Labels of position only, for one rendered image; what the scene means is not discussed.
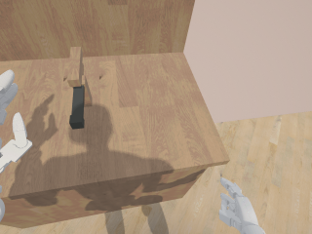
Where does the counter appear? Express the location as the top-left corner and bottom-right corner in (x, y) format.
(0, 0), (230, 229)

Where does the left robot hand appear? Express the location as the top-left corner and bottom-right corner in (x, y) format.
(0, 69), (33, 174)

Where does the right robot hand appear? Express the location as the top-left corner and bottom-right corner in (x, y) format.
(218, 177), (259, 233)

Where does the tap lever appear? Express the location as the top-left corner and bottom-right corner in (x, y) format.
(69, 85), (85, 130)

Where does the right robot forearm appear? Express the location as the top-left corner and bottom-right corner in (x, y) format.
(241, 224), (266, 234)

